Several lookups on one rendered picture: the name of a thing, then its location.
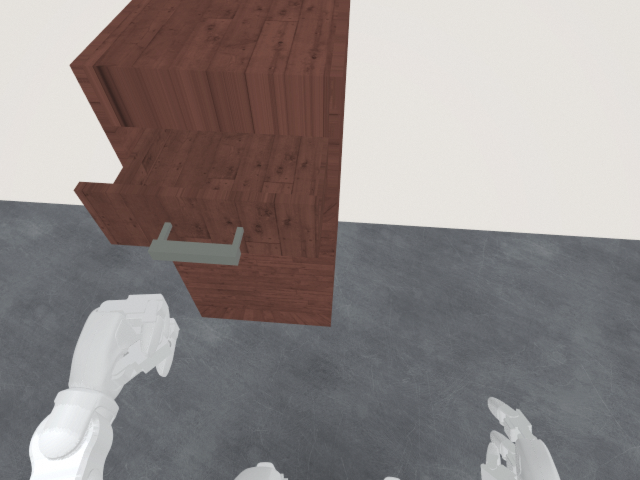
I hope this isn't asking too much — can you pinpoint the drawer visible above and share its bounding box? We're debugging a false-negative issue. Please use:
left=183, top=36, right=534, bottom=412
left=74, top=128, right=329, bottom=258

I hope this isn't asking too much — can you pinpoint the robot left hand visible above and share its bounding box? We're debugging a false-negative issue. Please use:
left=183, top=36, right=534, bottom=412
left=68, top=294, right=180, bottom=399

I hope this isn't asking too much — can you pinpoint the handle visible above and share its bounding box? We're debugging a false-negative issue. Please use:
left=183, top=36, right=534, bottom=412
left=148, top=222, right=244, bottom=266

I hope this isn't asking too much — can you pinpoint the robot left shin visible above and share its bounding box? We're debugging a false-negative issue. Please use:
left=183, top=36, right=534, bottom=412
left=256, top=462, right=276, bottom=470

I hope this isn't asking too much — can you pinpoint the cabinet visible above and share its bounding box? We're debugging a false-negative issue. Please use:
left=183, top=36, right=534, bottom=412
left=69, top=0, right=350, bottom=327

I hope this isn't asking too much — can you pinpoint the robot right hand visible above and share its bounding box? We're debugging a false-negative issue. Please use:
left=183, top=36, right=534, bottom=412
left=481, top=397, right=560, bottom=480

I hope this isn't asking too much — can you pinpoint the robot left forearm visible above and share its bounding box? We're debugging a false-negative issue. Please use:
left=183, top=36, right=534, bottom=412
left=29, top=388, right=119, bottom=480

